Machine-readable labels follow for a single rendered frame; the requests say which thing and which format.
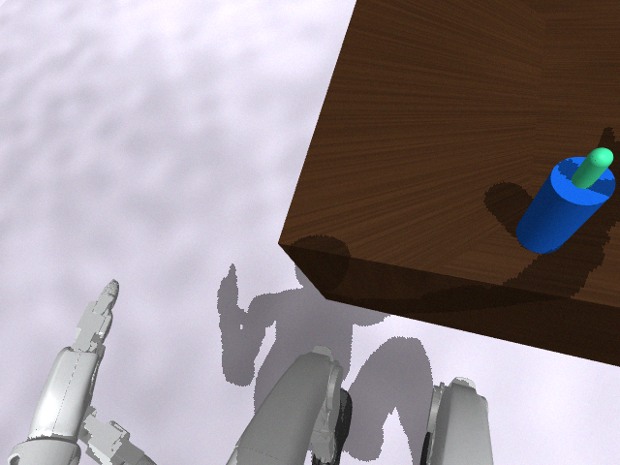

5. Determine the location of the left robot arm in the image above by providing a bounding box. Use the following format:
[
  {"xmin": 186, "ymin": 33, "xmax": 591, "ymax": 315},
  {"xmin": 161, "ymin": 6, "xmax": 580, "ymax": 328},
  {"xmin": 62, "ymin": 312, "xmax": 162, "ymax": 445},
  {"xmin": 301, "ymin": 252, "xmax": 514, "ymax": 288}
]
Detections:
[{"xmin": 7, "ymin": 437, "xmax": 81, "ymax": 465}]

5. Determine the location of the bottle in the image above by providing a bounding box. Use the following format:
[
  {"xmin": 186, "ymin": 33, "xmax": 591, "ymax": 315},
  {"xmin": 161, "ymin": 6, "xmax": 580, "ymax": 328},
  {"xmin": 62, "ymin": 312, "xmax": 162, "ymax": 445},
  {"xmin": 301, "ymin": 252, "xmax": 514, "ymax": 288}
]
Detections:
[{"xmin": 516, "ymin": 147, "xmax": 616, "ymax": 254}]

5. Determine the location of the left robot foot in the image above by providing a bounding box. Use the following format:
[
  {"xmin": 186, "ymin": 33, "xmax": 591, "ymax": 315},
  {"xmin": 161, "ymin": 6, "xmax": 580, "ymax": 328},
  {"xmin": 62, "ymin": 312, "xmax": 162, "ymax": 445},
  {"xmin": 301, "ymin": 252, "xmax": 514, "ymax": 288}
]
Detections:
[{"xmin": 312, "ymin": 388, "xmax": 353, "ymax": 465}]

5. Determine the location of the left robot hand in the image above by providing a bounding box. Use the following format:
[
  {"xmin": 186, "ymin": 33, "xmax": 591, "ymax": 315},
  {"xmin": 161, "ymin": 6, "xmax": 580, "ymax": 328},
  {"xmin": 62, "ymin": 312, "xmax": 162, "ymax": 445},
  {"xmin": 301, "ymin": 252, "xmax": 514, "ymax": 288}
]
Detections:
[{"xmin": 27, "ymin": 279, "xmax": 157, "ymax": 465}]

